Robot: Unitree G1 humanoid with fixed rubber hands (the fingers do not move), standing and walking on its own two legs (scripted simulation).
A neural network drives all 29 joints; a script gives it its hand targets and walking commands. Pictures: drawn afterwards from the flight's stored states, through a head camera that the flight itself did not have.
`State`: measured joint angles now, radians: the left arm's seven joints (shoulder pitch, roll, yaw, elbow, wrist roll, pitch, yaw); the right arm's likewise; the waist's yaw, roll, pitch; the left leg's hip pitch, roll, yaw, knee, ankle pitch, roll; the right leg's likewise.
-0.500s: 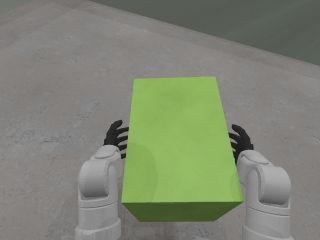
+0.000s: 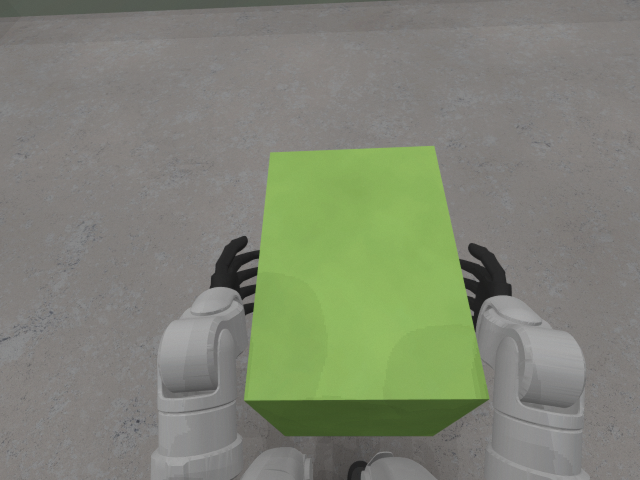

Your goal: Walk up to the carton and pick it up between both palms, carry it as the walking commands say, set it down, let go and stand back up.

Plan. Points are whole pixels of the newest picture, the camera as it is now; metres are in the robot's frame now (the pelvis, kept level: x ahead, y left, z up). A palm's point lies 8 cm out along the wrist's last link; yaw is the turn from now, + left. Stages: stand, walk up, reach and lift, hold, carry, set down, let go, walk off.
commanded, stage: carry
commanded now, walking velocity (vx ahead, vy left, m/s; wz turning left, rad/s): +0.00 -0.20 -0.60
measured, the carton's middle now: (355, 300) +0.32 +0.00 +0.00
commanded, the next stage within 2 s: none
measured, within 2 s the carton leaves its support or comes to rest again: neither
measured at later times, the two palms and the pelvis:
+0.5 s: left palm (465, 324) +0.26 -0.11 +0.08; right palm out of the picture +0.19 -0.39 +0.11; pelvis -0.05 -0.19 +0.00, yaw -17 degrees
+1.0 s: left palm (598, 360) +0.23 -0.22 +0.09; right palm out of the picture +0.11 -0.48 +0.11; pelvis -0.09 -0.24 +0.00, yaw -24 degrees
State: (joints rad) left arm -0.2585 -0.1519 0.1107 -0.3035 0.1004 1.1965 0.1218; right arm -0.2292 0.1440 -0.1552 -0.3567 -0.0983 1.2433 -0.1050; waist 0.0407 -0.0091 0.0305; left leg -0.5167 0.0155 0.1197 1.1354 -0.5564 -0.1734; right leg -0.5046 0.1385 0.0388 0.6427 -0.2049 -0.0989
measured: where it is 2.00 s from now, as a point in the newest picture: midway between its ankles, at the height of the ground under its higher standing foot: outside the picture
